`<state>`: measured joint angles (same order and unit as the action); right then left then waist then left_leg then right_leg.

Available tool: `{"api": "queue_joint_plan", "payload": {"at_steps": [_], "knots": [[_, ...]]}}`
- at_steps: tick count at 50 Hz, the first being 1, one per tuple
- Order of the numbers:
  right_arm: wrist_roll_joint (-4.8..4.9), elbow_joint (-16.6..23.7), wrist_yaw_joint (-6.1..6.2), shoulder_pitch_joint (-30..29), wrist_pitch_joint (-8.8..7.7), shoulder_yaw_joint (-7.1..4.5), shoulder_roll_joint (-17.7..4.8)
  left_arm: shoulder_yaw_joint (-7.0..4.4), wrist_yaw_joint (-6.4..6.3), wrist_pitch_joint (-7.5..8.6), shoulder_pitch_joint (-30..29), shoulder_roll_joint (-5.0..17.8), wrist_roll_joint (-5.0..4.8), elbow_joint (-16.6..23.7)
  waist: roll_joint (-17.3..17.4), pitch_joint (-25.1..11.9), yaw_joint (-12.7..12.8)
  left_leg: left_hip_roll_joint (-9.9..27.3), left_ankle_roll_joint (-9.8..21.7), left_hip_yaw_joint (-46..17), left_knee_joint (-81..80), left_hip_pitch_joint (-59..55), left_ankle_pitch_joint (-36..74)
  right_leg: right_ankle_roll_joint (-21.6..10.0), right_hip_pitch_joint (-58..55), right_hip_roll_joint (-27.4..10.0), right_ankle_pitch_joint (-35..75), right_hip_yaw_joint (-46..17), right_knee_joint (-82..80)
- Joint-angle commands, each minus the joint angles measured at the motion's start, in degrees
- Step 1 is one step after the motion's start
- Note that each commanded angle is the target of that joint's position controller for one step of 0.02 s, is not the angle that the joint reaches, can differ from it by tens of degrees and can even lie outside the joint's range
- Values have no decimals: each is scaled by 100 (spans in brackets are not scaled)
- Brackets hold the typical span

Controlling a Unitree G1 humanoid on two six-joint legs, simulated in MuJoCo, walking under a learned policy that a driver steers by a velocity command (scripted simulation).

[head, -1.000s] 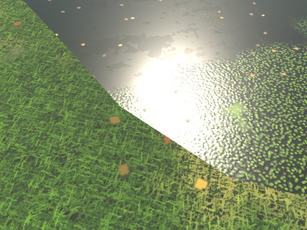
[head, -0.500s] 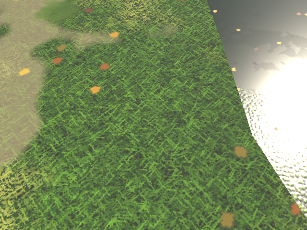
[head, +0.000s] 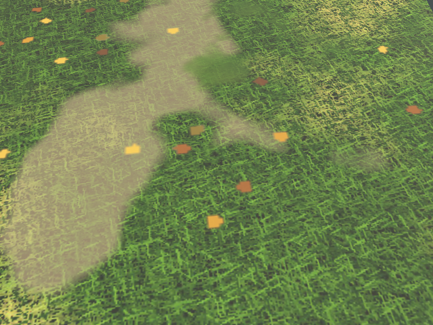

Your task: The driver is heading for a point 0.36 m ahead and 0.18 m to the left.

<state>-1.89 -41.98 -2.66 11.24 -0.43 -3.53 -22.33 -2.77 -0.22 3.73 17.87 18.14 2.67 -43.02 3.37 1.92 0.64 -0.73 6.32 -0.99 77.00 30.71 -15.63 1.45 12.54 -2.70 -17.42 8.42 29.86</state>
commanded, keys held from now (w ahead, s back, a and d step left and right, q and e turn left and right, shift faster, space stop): w+q+shift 0.22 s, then shift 0.78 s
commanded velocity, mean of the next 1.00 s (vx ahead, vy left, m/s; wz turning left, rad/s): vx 0.45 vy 0.00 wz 0.45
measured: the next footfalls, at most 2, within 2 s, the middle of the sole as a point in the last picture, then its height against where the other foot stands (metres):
left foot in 0.28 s outside the picture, level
right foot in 0.70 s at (213, 240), level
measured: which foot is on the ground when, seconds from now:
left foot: up 0.00-0.26, down 0.28-0.72, up 0.74-1.00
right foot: down 0.00-0.28, up 0.30-0.68, down 0.70-1.00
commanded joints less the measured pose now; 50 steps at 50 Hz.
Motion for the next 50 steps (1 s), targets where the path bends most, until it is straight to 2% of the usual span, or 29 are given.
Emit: {"api": "queue_joint_plan", "payload": {"at_steps": [1,4,6,8,10,12,13,14,15,16,17,18,19,22,25,27,31,34,35,36,37,38,39,40,41,43,45,48,50], "knots": [[-32,732,-158,-522,80,191,360,-6,147,208,442,159,-122,-127,-772,150,-32,594,-20,-319,-57,1267,459,-360,-600,-1537,1162,-1122,-1824],[1,1062,-230,-1126,76,270,386,-12,135,310,322,243,-70,-258,-931,445,-217,536,43,75,-1068,1208,1236,-237,-401,-1234,2499,54,-2078],[-12,1175,-292,-1672,75,302,320,-45,63,317,484,426,-64,-308,-551,814,-95,459,101,587,-2105,1118,1513,-243,-536,-1069,2629,581,-2372],[-5,1185,-356,-1955,15,350,385,-59,-4,264,823,579,-75,-414,-469,839,3,136,267,1162,-2994,621,1533,-141,-959,-933,4351,926,-2249],[72,959,-293,-1538,-4,318,316,-111,-102,176,954,868,-75,-357,-726,232,-210,-318,406,1400,-3113,-77,1263,-67,-1633,-1034,7410,1022,-1387],[-13,588,-167,-137,-95,177,22,-228,-165,-23,639,1255,-78,-263,-996,-300,-1037,-541,632,1110,-3589,-1464,823,-186,-1520,-1347,8208,819,548],[-35,73,-26,1304,-183,5,-209,-198,-126,-90,382,1131,-75,-187,-967,-883,-1547,-554,811,621,-4128,-3030,1355,-271,-938,-1320,7266,673,2151],[-36,-172,169,1497,-162,-168,-510,-149,-22,-97,420,775,-6,-167,-264,-884,-1260,-172,758,-49,-4307,-4152,1248,-159,423,-622,2286,587,3906],[-163,170,213,955,-59,-360,-1309,-35,-30,-79,1094,236,-137,313,980,-1418,-387,1638,1565,-2667,-3923,-5787,4756,195,2621,182,-1727,240,6513],[45,380,243,1272,1,-426,-1203,-42,-80,-16,546,634,-229,582,-28,-2490,-801,1893,1974,-3403,-4667,-5996,4990,147,3026,127,-1123,-786,6823],[133,327,298,1021,-16,-383,-993,-3,-78,23,284,597,-283,593,-369,-1844,-577,1816,1819,-3042,-5130,-5188,4749,117,3095,-77,-638,-878,6431],[388,676,166,343,-226,-360,-784,-95,-226,304,-81,708,-491,755,-1183,-1547,-375,1552,1677,-3202,-5611,-4308,3369,158,2789,-63,-820,-1375,5964],[415,652,149,-164,-342,-273,-510,-134,-304,317,-142,709,-498,639,-1524,-1123,-20,1433,1302,-2787,-5790,-3550,3152,231,2673,-363,-517,-1371,5507],[366,495,225,-421,-432,-156,-37,-218,-261,170,109,628,-413,594,-874,-402,373,941,925,-1591,-5911,-1708,4344,336,1933,-711,-240,-1266,4444],[284,234,397,-46,-367,-130,57,-64,-170,175,-607,30,-221,866,-367,-320,127,201,527,-620,-5820,-1160,5441,299,1744,-270,687,-714,2914],[293,130,493,194,-258,-133,88,-11,-104,218,-942,-120,-186,889,-276,-535,-114,-69,216,-321,-5667,-1352,5130,247,1463,23,1687,-541,1701],[319,-109,611,793,-109,-156,21,-25,105,271,-1823,42,-250,1169,-33,-569,-519,276,-55,-783,-5374,-2270,4233,55,1580,351,2602,-642,235],[231,-20,603,582,-107,-178,-8,-175,185,333,-1283,401,-160,1064,177,-766,-94,462,-191,-1095,-4369,-2784,4931,-300,1167,477,2294,-649,-266],[235,77,574,333,-114,-174,-11,-191,178,385,-740,422,-101,927,147,-982,264,298,-367,-959,-3626,-2692,4990,-483,466,321,3171,-677,-762],[111,250,516,325,-151,-118,160,-215,133,411,-99,682,35,846,-503,-1763,478,-129,-641,-874,-1935,-1546,2659,-1085,-1397,-710,5927,-1622,-131],[167,-76,404,1495,-150,-14,445,-82,104,327,-13,332,99,702,-1824,-2803,88,-751,-1160,-1046,-150,-123,-2345,-2606,-3087,-2443,7285,-3782,150],[282,-212,313,1586,-140,-134,-254,-85,68,207,-115,176,-96,833,-1103,-3071,318,-565,-1016,-1517,231,1,-2378,-2616,-2836,-2299,5893,-4215,-194],[403,-47,304,926,-49,-189,-355,-86,27,116,-590,185,-201,930,-682,-2215,268,-374,-1061,-1308,618,467,-2061,-2280,-2274,-2012,4443,-3730,-297],[350,62,333,516,57,-146,-182,-28,9,30,-889,71,-203,928,-220,-1450,159,-213,-1043,-961,297,640,-1768,-1981,-1262,-1665,3305,-3268,-634],[275,91,399,347,195,-137,-40,31,-4,-19,-1143,-27,-188,942,-146,-1012,-6,-8,-1025,-851,-156,488,-1558,-1773,-427,-1443,2231,-3010,-913],[260,0,438,675,345,-73,319,3,68,-123,-1433,68,-138,910,-622,-469,-325,128,-1008,-419,-1470,-408,-1328,-1405,984,-828,1061,-2356,-1391],[199,-86,492,781,306,-5,538,-41,103,-137,-1356,98,-106,835,-959,-682,-284,171,-1022,-227,-2452,-975,-1189,-1407,1093,-622,1468,-1940,-1391],[182,-173,486,666,254,-16,433,-72,82,-176,-1142,87,-161,708,-1083,-1121,-125,272,-971,-239,-3394,-1447,-316,-1388,748,-701,746,-1934,-1268],[141,-229,452,646,235,-34,440,-35,68,-239,-1254,35,-191,685,-1100,-963,-230,210,-837,-106,-4163,-1892,293,-1164,1058,-630,-519,-1933,-1262]]}}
